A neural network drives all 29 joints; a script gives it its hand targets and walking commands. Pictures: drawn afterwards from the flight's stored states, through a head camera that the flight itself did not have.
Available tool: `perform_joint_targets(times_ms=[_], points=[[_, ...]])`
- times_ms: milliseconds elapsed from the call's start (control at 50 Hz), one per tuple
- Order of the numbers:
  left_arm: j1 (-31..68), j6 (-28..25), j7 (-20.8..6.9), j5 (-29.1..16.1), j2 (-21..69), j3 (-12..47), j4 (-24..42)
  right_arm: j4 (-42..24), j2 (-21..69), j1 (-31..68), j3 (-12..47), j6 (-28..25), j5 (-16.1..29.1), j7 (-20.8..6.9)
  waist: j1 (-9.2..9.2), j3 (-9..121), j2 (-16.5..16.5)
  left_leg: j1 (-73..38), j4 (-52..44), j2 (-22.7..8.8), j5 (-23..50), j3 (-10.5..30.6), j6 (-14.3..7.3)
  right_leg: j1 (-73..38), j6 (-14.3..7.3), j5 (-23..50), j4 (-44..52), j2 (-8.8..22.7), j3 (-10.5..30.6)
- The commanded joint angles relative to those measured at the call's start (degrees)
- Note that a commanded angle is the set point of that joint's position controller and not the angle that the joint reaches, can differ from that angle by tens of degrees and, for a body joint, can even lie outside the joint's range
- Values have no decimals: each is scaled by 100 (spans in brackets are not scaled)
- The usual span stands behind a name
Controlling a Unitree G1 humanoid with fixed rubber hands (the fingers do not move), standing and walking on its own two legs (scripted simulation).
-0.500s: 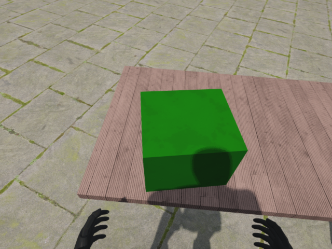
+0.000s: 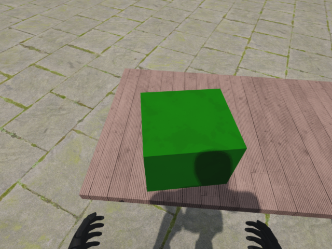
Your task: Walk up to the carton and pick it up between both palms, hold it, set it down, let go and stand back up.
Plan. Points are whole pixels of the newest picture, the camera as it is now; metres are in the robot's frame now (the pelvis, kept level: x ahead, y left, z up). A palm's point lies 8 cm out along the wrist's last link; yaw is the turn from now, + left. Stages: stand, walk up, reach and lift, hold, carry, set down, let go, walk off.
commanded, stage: set down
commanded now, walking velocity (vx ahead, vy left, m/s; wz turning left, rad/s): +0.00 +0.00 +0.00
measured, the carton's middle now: (184, 139) +0.48 -0.03 -0.08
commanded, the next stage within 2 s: let go in 0.02 s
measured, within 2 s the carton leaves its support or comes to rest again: neither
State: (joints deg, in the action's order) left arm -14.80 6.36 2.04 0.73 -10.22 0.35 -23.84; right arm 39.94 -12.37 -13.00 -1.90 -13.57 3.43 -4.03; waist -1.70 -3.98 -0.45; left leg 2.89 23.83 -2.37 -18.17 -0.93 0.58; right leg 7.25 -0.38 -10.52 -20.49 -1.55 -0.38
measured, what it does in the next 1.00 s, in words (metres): stands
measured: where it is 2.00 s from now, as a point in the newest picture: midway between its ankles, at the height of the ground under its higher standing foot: outside the picture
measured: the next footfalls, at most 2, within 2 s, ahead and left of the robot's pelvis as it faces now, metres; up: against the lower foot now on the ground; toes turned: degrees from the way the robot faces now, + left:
none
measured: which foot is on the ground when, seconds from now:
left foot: down 0.00-1.00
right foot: down 0.00-1.00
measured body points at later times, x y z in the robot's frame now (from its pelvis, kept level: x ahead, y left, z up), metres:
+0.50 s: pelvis -0.01 -0.02 +0.00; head +0.00 -0.01 +0.45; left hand +0.15 +0.21 -0.09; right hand +0.15 -0.24 -0.09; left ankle -0.06 +0.12 -0.74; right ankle +0.01 -0.12 -0.74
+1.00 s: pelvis -0.02 -0.01 +0.00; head -0.03 -0.01 +0.45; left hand +0.11 +0.30 -0.11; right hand +0.08 -0.32 -0.11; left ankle -0.06 +0.12 -0.74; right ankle +0.01 -0.12 -0.74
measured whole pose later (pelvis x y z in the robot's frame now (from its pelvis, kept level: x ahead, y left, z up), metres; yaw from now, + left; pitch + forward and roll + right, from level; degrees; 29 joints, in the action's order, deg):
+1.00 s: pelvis -0.02 -0.01 +0.00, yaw +1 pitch -3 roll +0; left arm -4.5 -1.2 -0.9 1.6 -22.4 -0.3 -55.3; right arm 48.8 -22.5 -13.7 -0.4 -0.9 -1.3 -0.4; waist -0.1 -1.7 0.4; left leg 5.2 23.4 -1.0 -15.5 0.1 0.9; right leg 10.9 -0.7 -10.4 -23.9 -0.1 -1.3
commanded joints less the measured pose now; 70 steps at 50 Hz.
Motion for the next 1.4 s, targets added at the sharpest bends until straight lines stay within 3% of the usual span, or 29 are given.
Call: perform_joint_targets(times_ms=[0,40,140,180,240,320,380,420,440,460,520,540,560,580,620,780,820,860,920,940,980,1020,1080,1120,1200,1220,1240,1300,1380], points=[[315,39,-112,115,-331,-166,36,-435,-600,152,-120,1,-155,134,65,37,-87,897,-442,8,1434,-59,58,-780,-263,843,58,-46,92],[366,2,-112,123,-416,-134,201,-400,-498,135,-196,1,-188,169,189,220,-176,903,-427,15,1396,-61,62,-854,-238,860,53,-34,70],[528,-52,-98,157,-473,-307,374,-636,-526,116,-183,-10,-222,199,50,331,-294,1107,-502,-40,1402,-79,31,-1074,-186,1008,-125,-76,78],[496,-63,-109,66,-478,-250,345,-779,-532,211,-189,-71,-289,219,29,549,-37,1136,-430,-56,1521,-92,-11,-1146,-163,1105,-193,-62,34],[455,19,-143,188,-439,-253,59,-608,-591,153,-198,-2,-317,245,118,303,-151,1141,-510,-33,1307,-150,-18,-1179,-139,1090,-191,-78,39],[642,14,-240,72,-580,-367,147,-722,-245,195,-16,10,-343,304,46,412,362,874,-309,151,1301,-267,-45,-832,-93,915,92,134,148],[591,12,-219,158,-531,-323,185,-715,-414,235,-57,87,-314,315,116,316,42,1133,-423,69,1103,-238,-52,-1046,-90,868,-16,65,140],[574,-2,-203,118,-527,-415,133,-857,-336,265,-44,81,-335,307,-60,484,270,934,-392,134,1304,-298,-39,-974,-67,814,43,121,152],[656,-24,-192,163,-534,-370,330,-889,-342,268,-77,76,-303,306,11,486,131,1114,-407,108,1064,-305,-40,-1025,-49,700,27,114,178],[668,-400,-107,219,-1861,-726,-502,-333,-1837,-33,-379,629,-655,505,-7,530,343,867,-98,-220,1339,174,-21,-379,-162,1367,-404,677,516],[665,-690,-129,167,-1583,-614,-750,-534,-1483,-46,-329,967,-562,549,106,902,272,436,3,-356,1453,440,-179,-74,-165,1154,-461,654,570],[837,-709,-188,106,-1554,-531,-857,-505,-1598,84,-278,1027,-562,532,108,762,-165,623,-55,-255,1214,301,-162,3,-96,913,-322,647,630],[978,-768,-210,134,-1488,-491,-985,-442,-1517,112,-291,1003,-532,540,183,873,-168,566,-6,-311,1318,378,-192,26,-192,1041,-376,677,669],[1090,-764,-200,136,-1618,-506,-1159,-383,-1473,136,-259,1025,-518,510,174,717,241,473,-51,-363,1208,389,-184,202,-184,1153,-324,678,539],[1104,-813,-220,132,-1548,-490,-1344,-314,-1563,216,-241,1056,-530,458,116,602,-134,756,-63,-318,922,403,-198,97,-136,1178,-265,737,623],[1427,-857,-235,149,-2078,-386,-2259,94,-1894,161,-208,1165,-539,422,107,460,233,767,-331,-314,581,589,-267,145,-179,106,101,738,725],[1327,-823,-238,130,-2158,-355,-2413,251,-2016,70,-166,1165,-476,373,120,523,-138,700,-381,-373,772,654,-288,23,-219,430,15,777,732],[1329,-858,-257,73,-2315,-349,-2609,382,-2123,73,-152,1154,-460,394,68,375,108,855,-518,-438,817,712,-240,-26,-188,455,7,784,733],[1474,-845,-246,65,-2285,-258,-2857,504,-2113,231,-117,1167,-464,424,85,104,-203,880,-531,-461,931,734,-251,42,-174,444,111,743,640],[1416,-859,-241,60,-2331,-308,-2968,512,-1998,196,-109,1157,-450,393,130,384,83,741,-614,-486,832,741,-247,-125,-193,459,90,780,650],[1447,-853,-255,77,-2342,-268,-3102,668,-2143,215,-105,1152,-440,424,132,514,-48,731,-589,-433,770,670,-233,-142,-138,370,183,823,756],[1536,-816,-231,101,-2267,-218,-3205,794,-2136,144,-75,1193,-454,426,136,395,424,673,-650,-463,723,748,-273,-6,-187,310,216,802,755],[1537,-827,-239,36,-2345,-203,-3331,858,-2098,131,-62,1186,-481,420,155,310,171,698,-747,-454,668,757,-262,44,-136,109,236,809,724],[1394,-863,-234,37,-2320,-228,-3391,918,-2191,260,-49,1147,-483,416,79,509,47,615,-677,-460,1032,722,-259,-235,-158,670,222,850,702],[1540,-873,-204,0,-2373,-191,-3529,1088,-2086,284,-41,1226,-450,413,182,226,197,607,-718,-507,1096,733,-249,27,-167,613,216,846,699],[1465,-855,-227,11,-2244,-206,-3548,1103,-2192,270,-72,1179,-439,463,165,663,-60,394,-700,-523,1175,720,-262,-147,-189,736,225,849,723],[1499,-854,-215,15,-2313,-197,-3564,1166,-2211,262,-41,1189,-461,451,119,395,118,582,-779,-509,1139,711,-258,-97,-149,753,251,824,689],[1437,-847,-183,-23,-2328,-191,-3670,1203,-2126,332,-23,1218,-447,461,127,434,-127,532,-878,-572,1086,783,-256,-96,-153,533,197,813,707],[1325,-794,-213,28,-2207,-146,-3741,1300,-2255,379,-79,1189,-489,492,85,409,54,531,-884,-498,793,717,-269,-35,-148,338,297,853,672]])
